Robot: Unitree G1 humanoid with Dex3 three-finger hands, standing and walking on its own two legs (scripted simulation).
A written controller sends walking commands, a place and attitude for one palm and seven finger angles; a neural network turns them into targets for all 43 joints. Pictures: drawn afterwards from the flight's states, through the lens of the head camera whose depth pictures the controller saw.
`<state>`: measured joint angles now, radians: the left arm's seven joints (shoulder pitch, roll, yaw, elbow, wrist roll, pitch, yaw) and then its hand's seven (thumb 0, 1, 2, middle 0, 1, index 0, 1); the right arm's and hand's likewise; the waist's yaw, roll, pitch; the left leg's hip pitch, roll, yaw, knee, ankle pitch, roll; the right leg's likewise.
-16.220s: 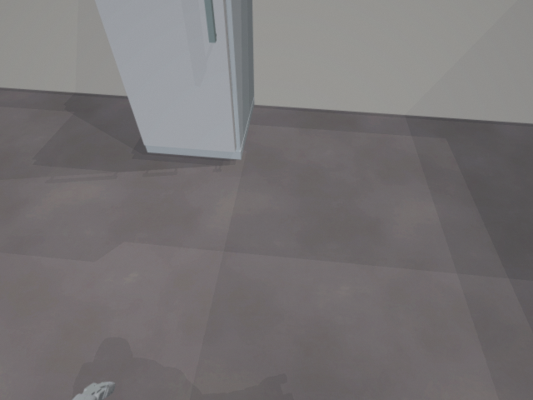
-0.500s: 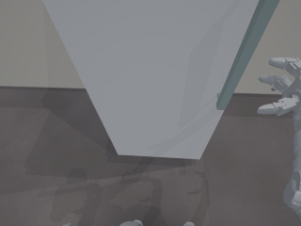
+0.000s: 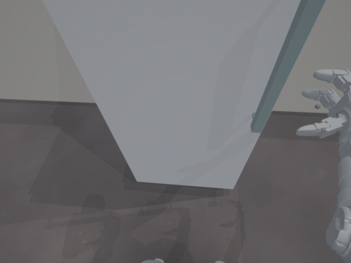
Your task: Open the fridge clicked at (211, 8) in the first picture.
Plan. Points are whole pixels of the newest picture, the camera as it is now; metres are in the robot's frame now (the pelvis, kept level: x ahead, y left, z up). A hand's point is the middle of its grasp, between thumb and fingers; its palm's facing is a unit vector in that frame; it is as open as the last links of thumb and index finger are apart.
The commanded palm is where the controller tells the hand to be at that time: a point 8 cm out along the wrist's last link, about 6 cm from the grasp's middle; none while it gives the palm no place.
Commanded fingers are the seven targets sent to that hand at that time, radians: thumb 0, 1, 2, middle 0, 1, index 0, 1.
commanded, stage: move the hooked fingers beside the handle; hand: right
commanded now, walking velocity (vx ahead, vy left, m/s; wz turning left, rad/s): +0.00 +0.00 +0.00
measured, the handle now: (279, 65) +0.51 -0.14 +0.17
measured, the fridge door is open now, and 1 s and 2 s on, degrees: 0 0 0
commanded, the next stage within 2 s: feel for the door with the fingertips in 1.28 s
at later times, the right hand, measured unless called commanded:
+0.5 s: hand (305, 109) +0.44 -0.20 +0.12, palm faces -0.01 +1.00 -0.01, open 14.0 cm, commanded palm +0.42 -0.26 +0.11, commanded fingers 0.00 0.50 -0.30 0.30 1.20 0.30 1.20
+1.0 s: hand (307, 105) +0.46 -0.21 +0.12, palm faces +0.00 +1.00 +0.00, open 14.0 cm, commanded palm +0.43 -0.26 +0.11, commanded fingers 0.00 0.50 -0.30 0.30 1.20 0.30 1.20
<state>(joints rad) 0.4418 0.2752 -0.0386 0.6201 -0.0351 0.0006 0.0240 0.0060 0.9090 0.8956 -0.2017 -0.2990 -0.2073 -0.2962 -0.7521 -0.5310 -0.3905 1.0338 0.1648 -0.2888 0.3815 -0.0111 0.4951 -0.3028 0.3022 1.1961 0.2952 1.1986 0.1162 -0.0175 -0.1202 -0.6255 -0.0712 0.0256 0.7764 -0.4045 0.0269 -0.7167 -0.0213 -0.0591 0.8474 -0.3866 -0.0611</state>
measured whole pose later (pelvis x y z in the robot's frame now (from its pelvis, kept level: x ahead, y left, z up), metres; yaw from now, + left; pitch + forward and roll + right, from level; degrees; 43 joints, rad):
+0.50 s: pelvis -0.02 +0.00 +0.00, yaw -2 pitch +12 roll +2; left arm 0.39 0.27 -0.06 0.63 -0.03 -0.02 0.02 0.01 0.91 0.90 -0.20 -0.30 -0.21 -0.30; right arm -0.86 -0.47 -0.30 1.15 0.13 -0.26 0.29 -0.01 0.50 -0.30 0.30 1.20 0.30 1.20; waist 0.11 -0.02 -0.11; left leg -0.61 -0.05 0.05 0.80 -0.39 0.03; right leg -0.70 0.00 -0.04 0.84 -0.35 -0.06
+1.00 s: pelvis -0.02 +0.01 +0.00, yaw -1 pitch +14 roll +2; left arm 0.42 0.29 -0.05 0.64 -0.04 -0.03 0.04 0.01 0.91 0.90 -0.20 -0.30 -0.21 -0.30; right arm -0.87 -0.56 -0.38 1.17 0.14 -0.29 0.35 -0.01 0.50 -0.30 0.30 1.20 0.30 1.20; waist 0.14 -0.01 -0.10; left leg -0.67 -0.08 0.05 0.80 -0.39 0.04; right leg -0.76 -0.03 -0.04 0.86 -0.36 -0.05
